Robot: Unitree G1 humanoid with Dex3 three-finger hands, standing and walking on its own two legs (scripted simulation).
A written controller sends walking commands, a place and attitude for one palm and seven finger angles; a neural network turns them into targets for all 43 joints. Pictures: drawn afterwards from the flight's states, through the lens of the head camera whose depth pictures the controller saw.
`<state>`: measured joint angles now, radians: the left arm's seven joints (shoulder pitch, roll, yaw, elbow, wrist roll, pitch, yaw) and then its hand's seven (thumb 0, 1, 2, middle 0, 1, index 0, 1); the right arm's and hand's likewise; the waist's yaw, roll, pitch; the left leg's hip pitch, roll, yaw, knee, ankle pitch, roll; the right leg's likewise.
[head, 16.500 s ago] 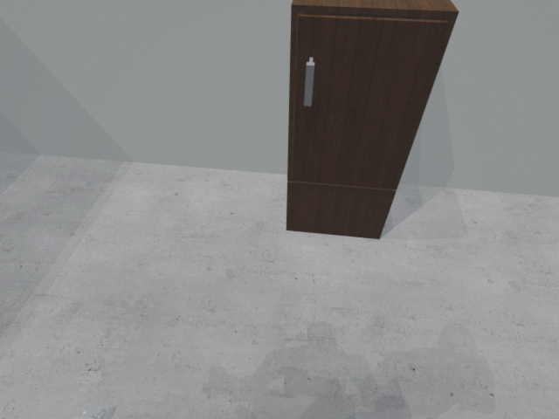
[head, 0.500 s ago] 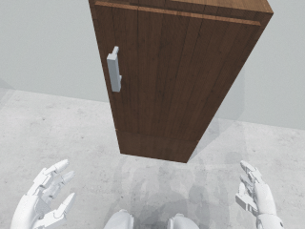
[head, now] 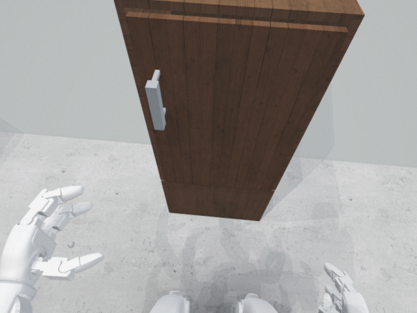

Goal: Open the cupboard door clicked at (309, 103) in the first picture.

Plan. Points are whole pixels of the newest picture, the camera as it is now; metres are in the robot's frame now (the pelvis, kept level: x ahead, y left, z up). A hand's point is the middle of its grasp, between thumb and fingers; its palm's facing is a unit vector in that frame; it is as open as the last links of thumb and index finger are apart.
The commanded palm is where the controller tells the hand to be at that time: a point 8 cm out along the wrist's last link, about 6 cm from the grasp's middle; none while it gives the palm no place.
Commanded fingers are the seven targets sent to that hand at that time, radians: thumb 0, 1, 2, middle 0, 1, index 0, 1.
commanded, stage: raise the hand with hooked fingers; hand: left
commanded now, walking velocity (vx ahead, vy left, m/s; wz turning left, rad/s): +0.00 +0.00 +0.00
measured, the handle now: (158, 100) +0.54 +0.15 +0.07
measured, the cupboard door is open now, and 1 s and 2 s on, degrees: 0 0 0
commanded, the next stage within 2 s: move the hooked fingers beside the handle in 1.14 s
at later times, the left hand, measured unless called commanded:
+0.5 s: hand (53, 207) +0.27 +0.27 +0.08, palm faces -0.03 -1.00 -0.06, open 13.9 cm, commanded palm +0.25 +0.33 +0.09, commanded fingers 0.00 -0.50 0.30 -0.30 -1.20 -0.30 -1.20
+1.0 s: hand (59, 186) +0.31 +0.27 +0.09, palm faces -0.03 -1.00 -0.05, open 14.0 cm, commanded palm +0.28 +0.32 +0.09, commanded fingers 0.00 -0.50 0.30 -0.30 -1.20 -0.30 -1.20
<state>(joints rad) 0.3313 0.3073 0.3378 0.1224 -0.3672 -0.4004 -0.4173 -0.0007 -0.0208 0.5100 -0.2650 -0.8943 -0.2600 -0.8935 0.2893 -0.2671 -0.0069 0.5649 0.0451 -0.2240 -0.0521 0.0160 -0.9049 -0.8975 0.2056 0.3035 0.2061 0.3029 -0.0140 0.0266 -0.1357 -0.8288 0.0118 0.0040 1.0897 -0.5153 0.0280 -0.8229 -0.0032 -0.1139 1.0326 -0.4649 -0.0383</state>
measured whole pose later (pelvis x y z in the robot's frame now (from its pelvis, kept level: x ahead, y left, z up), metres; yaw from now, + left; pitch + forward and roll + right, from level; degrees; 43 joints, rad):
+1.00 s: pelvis +0.01 +0.01 +0.03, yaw -1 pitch +12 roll -2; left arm -0.02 0.43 0.43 0.43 -0.36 -0.30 -0.53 -0.02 -0.50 0.30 -0.30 -1.20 -0.30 -1.20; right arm 0.30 -0.29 0.03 0.55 0.05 -0.18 -0.06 0.01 -0.91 -0.90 0.20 0.30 0.21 0.30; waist -0.03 0.02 -0.10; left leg -0.67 0.01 0.02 0.92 -0.46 0.04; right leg -0.67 0.00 -0.09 0.86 -0.40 -0.03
